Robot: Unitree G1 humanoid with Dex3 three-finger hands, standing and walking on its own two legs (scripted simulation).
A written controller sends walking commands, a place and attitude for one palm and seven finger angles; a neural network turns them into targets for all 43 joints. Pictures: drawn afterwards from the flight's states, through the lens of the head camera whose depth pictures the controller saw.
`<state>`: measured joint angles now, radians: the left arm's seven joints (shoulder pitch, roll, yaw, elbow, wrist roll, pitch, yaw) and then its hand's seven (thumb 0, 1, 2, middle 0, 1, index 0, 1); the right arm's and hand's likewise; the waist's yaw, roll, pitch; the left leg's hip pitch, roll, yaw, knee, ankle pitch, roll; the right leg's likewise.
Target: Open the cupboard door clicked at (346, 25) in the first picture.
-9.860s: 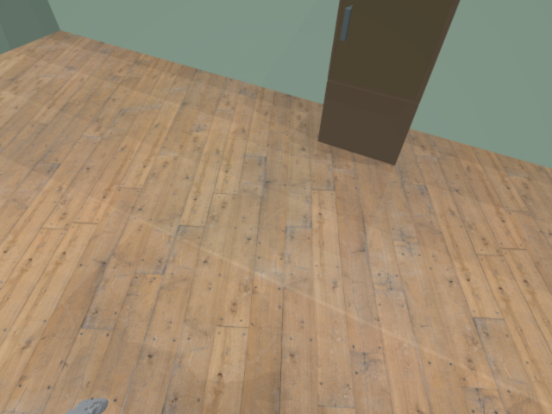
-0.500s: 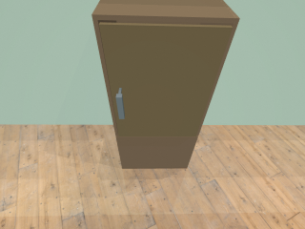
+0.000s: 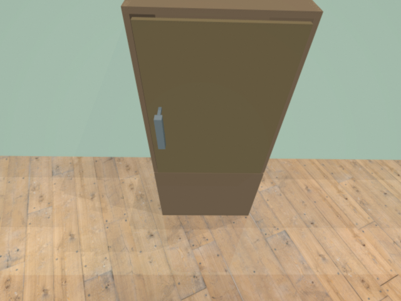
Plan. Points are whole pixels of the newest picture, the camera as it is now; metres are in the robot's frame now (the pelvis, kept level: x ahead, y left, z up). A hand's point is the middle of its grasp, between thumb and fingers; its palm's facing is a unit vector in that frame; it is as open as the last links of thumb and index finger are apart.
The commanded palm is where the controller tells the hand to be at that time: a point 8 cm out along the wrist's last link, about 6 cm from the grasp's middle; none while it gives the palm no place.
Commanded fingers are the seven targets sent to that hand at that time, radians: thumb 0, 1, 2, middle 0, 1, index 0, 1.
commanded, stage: look again from close up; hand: left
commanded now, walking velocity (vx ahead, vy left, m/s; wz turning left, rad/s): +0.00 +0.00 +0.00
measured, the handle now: (160, 128) +0.62 +0.15 -0.06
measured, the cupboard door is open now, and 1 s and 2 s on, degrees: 0 0 0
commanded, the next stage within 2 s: raise the hand with hooked fingers in 0.38 s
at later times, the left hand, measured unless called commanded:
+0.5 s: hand out of the picture +0.07 +0.19 -0.17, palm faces -0.04 -0.97 -0.23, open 7.3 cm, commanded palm +0.13 +0.23 -0.06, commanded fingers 0.00 0.85 0.88 -0.20 -0.33 -0.20 -0.33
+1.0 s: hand (113, 276) +0.19 +0.19 -0.07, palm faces +0.16 -0.98 -0.06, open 9.1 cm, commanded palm +0.18 +0.25 -0.06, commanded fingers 0.00 0.27 0.63 -0.25 -0.70 -0.25 -0.70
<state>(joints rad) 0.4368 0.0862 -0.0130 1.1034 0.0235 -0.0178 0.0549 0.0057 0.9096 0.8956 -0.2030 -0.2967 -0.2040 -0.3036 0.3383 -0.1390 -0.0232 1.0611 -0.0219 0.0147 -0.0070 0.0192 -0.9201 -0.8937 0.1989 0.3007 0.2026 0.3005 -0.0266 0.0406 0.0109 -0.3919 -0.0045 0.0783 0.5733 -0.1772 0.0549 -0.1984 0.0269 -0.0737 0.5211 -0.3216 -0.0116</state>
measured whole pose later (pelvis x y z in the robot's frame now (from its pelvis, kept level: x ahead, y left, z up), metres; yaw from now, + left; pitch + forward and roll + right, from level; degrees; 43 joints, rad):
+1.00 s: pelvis +0.02 -0.04 -0.10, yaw +3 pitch +15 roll -3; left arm 0.47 0.25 0.22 0.07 -0.30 -0.54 -0.29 0.02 0.49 0.72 -0.23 -0.56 -0.23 -0.57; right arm 0.17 -0.23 -0.01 0.53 0.02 -0.22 -0.05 0.01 -0.90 -0.89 0.20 0.30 0.20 0.30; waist 0.05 0.00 -0.16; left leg -1.04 0.01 -0.01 1.28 -0.50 0.03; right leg -0.92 0.07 -0.17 1.24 -0.59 -0.11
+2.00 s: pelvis +0.01 +0.02 -0.10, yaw +1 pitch +18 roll -6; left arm 0.06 0.40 0.37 0.35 -0.34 -0.41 -0.45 -0.01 -0.49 0.30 -0.30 -1.19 -0.30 -1.20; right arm 0.25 -0.28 0.04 0.53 0.03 -0.16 -0.04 0.01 -0.90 -0.89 0.20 0.30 0.21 0.30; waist 0.00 0.02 -0.16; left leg -1.07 -0.02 0.05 1.22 -0.47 0.10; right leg -0.95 0.04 -0.11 1.16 -0.53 -0.01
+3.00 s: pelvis +0.02 -0.01 -0.10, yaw +0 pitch +20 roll -5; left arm -0.16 0.43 0.38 0.54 -0.32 -0.39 -0.46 -0.01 -0.50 0.30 -0.30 -1.20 -0.30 -1.20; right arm 0.24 -0.28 0.04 0.56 0.04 -0.12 -0.05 0.01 -0.90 -0.89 0.20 0.30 0.21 0.30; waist -0.02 0.01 -0.16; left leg -1.10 0.01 0.02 1.25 -0.50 0.08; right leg -0.99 0.07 -0.13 1.19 -0.55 -0.06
